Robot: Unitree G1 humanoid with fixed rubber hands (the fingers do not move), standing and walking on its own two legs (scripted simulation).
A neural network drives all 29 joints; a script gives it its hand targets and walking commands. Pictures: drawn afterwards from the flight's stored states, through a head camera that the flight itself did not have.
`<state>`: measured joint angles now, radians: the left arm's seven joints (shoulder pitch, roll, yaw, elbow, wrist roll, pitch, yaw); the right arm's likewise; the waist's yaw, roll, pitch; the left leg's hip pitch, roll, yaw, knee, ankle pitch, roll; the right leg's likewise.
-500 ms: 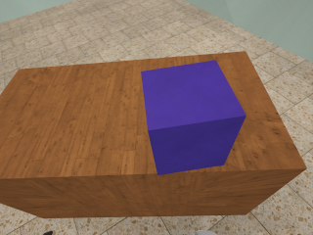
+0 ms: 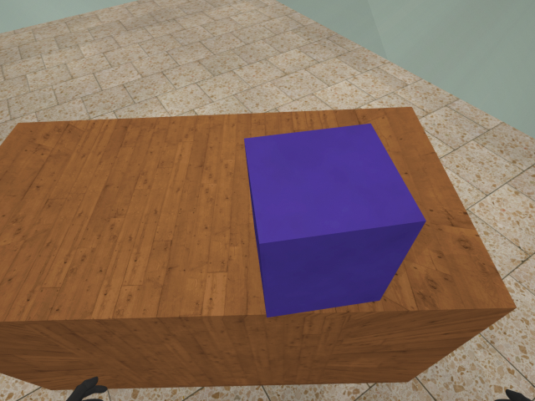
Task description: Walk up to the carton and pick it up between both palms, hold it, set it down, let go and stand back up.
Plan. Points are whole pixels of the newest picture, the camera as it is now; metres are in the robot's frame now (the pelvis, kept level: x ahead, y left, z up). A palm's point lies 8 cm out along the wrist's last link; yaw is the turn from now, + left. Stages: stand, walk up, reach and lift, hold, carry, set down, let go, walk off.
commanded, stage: walk up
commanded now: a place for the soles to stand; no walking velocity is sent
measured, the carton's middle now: (316, 224) +0.39 -0.05 +0.01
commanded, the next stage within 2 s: none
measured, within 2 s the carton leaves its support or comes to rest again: neither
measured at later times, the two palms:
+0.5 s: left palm out of the picture +0.12 +0.32 -0.07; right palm out of the picture +0.10 -0.34 -0.07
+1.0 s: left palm out of the picture +0.09 +0.31 -0.07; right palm out of the picture +0.06 -0.35 -0.08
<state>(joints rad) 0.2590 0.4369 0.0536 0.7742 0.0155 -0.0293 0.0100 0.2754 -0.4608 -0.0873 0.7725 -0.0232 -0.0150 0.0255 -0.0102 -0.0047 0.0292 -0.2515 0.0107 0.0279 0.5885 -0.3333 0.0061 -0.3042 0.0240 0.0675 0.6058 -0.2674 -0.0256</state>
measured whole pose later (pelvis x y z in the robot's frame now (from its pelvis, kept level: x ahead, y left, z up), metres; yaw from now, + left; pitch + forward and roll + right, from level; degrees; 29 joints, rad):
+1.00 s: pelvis -0.04 -0.01 +0.00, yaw +0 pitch -3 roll +1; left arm 0.17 0.44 0.05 0.78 0.02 0.02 -0.02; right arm 0.23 -0.46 -0.09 0.77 -0.02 -0.01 0.01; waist -0.01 0.00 0.08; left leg -0.25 0.02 0.03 0.60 -0.32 0.00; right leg -0.30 0.03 0.07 0.60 -0.24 -0.02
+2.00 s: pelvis -0.05 -0.03 +0.00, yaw -2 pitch -2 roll +1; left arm 0.17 0.44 0.05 0.78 0.02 0.00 -0.02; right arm 0.19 -0.46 -0.09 0.77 -0.02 0.00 0.01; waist -0.01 -0.03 0.08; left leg -0.28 0.04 0.03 0.61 -0.29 -0.02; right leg -0.30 0.06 0.07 0.63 -0.29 -0.04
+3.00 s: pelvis -0.06 -0.02 +0.01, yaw -1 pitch -3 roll +0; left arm 0.18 0.26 0.05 0.42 0.03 0.20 0.07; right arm 0.19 -0.45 -0.13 0.76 0.04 -0.28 0.12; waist -0.01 -0.03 0.01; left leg -0.20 0.04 0.03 0.46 -0.21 -0.02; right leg -0.20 0.05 0.07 0.46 -0.20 -0.03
